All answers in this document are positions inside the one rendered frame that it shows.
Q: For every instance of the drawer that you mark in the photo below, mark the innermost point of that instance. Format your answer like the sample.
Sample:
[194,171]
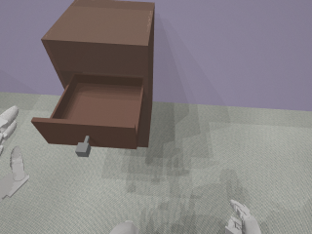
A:
[107,108]

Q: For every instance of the left robot hand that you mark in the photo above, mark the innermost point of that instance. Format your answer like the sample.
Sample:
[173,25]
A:
[11,183]

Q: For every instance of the cabinet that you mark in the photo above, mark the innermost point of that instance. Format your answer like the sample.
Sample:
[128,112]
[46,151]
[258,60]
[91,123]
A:
[106,37]

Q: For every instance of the left robot thigh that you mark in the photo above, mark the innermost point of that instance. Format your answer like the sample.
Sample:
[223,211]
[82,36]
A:
[125,228]

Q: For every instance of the right robot hand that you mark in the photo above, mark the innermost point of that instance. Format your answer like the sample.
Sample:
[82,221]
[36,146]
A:
[248,223]

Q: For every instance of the handle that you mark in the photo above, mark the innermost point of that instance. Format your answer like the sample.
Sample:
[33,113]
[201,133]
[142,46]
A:
[83,149]

